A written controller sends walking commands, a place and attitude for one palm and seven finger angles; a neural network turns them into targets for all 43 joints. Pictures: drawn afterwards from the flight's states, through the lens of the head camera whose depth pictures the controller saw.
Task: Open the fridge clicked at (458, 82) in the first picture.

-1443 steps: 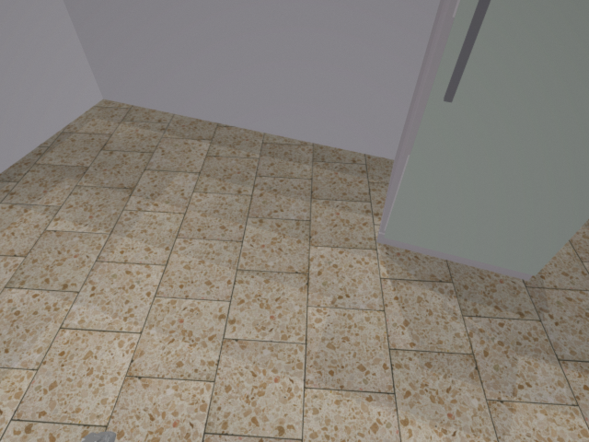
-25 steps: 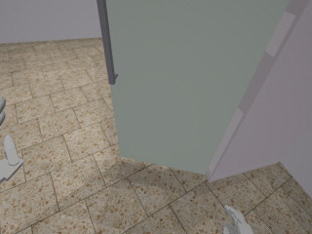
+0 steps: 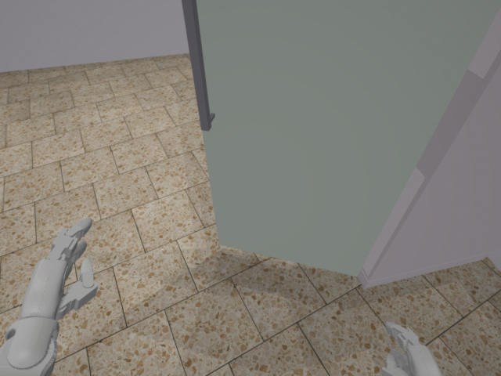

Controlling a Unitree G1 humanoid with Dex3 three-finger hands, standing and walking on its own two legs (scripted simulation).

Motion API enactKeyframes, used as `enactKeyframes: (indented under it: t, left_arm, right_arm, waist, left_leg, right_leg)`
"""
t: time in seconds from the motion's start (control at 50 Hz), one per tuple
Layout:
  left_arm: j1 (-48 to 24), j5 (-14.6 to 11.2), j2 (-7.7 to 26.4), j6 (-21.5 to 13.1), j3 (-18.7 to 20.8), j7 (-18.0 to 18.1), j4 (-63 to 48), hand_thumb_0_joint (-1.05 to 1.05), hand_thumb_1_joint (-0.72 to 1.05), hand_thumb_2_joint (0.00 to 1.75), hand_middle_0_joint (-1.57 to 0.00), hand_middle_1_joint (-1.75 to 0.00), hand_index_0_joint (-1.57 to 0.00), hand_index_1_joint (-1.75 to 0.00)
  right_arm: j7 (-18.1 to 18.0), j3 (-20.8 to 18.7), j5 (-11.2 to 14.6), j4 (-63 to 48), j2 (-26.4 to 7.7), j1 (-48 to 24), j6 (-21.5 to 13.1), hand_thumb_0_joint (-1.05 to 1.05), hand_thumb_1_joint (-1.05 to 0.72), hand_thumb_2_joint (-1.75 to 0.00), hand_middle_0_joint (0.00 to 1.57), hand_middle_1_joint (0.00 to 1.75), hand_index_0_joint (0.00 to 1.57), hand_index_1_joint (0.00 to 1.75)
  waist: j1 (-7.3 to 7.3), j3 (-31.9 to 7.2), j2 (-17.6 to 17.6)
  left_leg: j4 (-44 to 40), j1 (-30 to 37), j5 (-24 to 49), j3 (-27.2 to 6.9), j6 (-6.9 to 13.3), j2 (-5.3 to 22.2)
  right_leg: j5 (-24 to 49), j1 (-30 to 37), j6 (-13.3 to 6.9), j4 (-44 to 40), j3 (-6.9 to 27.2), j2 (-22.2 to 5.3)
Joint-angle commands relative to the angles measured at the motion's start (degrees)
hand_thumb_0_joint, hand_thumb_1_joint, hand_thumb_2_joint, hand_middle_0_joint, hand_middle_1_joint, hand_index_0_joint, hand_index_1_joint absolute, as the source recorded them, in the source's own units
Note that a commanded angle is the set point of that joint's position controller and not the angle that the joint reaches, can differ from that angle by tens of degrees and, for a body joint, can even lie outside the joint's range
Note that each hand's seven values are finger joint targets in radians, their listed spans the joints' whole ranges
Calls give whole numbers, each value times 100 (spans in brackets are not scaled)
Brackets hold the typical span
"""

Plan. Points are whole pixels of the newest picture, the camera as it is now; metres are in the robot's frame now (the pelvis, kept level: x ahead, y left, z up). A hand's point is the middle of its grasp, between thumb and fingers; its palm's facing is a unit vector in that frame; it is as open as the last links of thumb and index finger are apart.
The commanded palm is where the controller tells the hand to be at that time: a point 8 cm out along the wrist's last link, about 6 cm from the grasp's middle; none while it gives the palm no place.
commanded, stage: let the arm hang, fingers relaxed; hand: left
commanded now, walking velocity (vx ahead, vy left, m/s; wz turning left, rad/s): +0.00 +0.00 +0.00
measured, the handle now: (197, 30) +0.72 +0.17 +0.24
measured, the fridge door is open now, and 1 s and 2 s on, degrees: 61 61 61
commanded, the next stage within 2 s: look to check the result in 1.00 s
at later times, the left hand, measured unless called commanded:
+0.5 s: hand out of the picture -0.06 +0.21 -0.17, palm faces +0.00 -0.97 -0.23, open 7.3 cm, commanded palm none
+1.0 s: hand out of the picture +0.10 +0.22 -0.14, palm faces -0.03 -0.95 -0.30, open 7.4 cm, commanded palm none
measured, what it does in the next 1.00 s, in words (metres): stands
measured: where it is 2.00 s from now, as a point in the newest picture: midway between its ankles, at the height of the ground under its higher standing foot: outside the picture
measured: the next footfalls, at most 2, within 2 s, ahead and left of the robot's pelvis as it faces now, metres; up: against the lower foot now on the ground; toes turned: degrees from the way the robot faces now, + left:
none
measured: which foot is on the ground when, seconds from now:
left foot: down 0.00-1.00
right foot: down 0.00-1.00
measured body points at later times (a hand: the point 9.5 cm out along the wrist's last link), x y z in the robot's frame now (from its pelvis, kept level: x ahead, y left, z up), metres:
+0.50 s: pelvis -0.02 +0.00 +0.01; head +0.01 +0.01 +0.46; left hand -0.06 +0.26 -0.15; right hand -0.01 -0.26 -0.14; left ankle +0.03 +0.09 -0.73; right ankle -0.02 -0.12 -0.73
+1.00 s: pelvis +0.00 -0.01 +0.02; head +0.01 -0.01 +0.47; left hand +0.11 +0.27 -0.12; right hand +0.08 -0.29 -0.12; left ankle +0.03 +0.09 -0.73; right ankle -0.02 -0.12 -0.73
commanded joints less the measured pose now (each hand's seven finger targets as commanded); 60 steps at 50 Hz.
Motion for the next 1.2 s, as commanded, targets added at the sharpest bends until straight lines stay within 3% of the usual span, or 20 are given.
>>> enactKeyframes:
  t: [0.0, 0.04, 0.1, 0.2, 0.22, 0.3, 0.34, 0.48, 0.56, 0.82, 1.18]
  left_arm:
    - [-196, 108, 327, 413, -575, -246, 1994, 0, 90, 90, -20, -30, -20, -30]
    - [-391, 110, 348, 417, -676, -226, 2761, 0, 90, 90, -20, -30, -20, -30]
    - [-656, 99, 300, 461, -815, -192, 3742, 0, 90, 90, -20, -30, -20, -30]
    - [-487, 63, 144, 426, -877, -185, 4923, 0, 90, 90, -20, -30, -20, -30]
    - [-433, 63, 163, 414, -873, -181, 5088, 0, 90, 90, -20, -30, -20, -30]
    - [-292, 49, 4, 396, -867, -175, 5660, 0, 90, 90, -20, -30, -20, -30]
    - [-257, 55, 24, 383, -856, -172, 5839, 0, 90, 90, -20, -30, -20, -30]
    - [-312, 64, 72, 401, -860, -159, 6148, 0, 90, 90, -20, -30, -20, -30]
    - [-428, 64, 164, 384, -864, -156, 6164, 0, 90, 90, -20, -30, -20, -30]
    - [-1063, 49, 519, 296, -851, -165, 5986, 0, 90, 90, -20, -30, -20, -30]
    - [-1306, 14, 644, 259, -839, -164, 5979, 0, 90, 90, -20, -30, -20, -30]
  right_arm:
    - [19, -320, -82, -241, -1141, -254, 154, 0, -90, -90, 20, 30, 20, 30]
    - [23, -279, -131, 1, -1039, -191, 246, 0, -90, -90, 20, 30, 20, 30]
    - [19, -213, -167, 377, -896, -189, 377, 0, -90, -90, 20, 30, 20, 30]
    - [-45, -183, -141, 994, -666, -19, 436, 0, -90, -90, 20, 30, 20, 30]
    - [-67, -189, -124, 1087, -681, 65, 440, 0, -90, -90, 20, 30, 20, 30]
    - [-135, -241, -113, 1485, -598, 289, 435, 0, -90, -90, 20, 30, 20, 30]
    - [-153, -281, -96, 1603, -659, 374, 425, 0, -90, -90, 20, 30, 20, 30]
    - [-167, -335, -107, 1856, -760, 447, 437, 0, -90, -90, 20, 30, 20, 30]
    - [-140, -335, -112, 1897, -784, 366, 422, 0, -90, -90, 20, 30, 20, 30]
    - [-69, -266, -91, 1952, -1007, -177, 321, 0, -90, -90, 20, 30, 20, 30]
    - [-89, -238, -77, 1989, -1215, -410, 314, 0, -90, -90, 20, 30, 20, 30]
  waist:
    - [-65, -112, -982]
    - [-110, -202, -891]
    - [-155, 1, -352]
    - [-139, 24, 392]
    - [-146, 2, 283]
    - [-157, 116, 483]
    - [-151, 168, 238]
    - [-141, 529, -53]
    - [-131, 461, -297]
    - [-104, 167, -237]
    - [-160, -48, -183]
  left_leg:
    - [-683, -118, 1136, -1081, 175, 901]
    - [-648, 109, 1072, -933, 69, 720]
    - [-957, 272, 550, -890, 9, 631]
    - [-1259, 447, -143, -832, -33, 595]
    - [-1238, 526, -79, -845, -31, 609]
    - [-1383, 562, -370, -861, -14, 654]
    - [-1424, 610, -318, -887, 8, 702]
    - [-1765, 527, -747, -1021, 33, 784]
    - [-1777, 654, -502, -973, 31, 771]
    - [-1735, 1096, 1016, -840, -28, 795]
    - [-1673, 1512, 1595, -745, -108, 830]
  right_leg:
    - [420, 188, -286, -174, 371, -446]
    - [568, 207, -356, -372, 580, -596]
    - [235, 158, -335, -684, 686, -586]
    - [-75, 274, -358, -1113, 753, -556]
    - [-22, 312, -366, -1177, 723, -534]
    - [-43, 318, -399, -1347, 682, -532]
    - [33, 347, -397, -1387, 630, -523]
    - [-199, 241, -367, -1426, 580, -470]
    - [-106, 287, -356, -1459, 591, -515]
    - [885, 680, -258, -1537, 627, -640]
    - [1533, 992, -278, -1700, 645, -728]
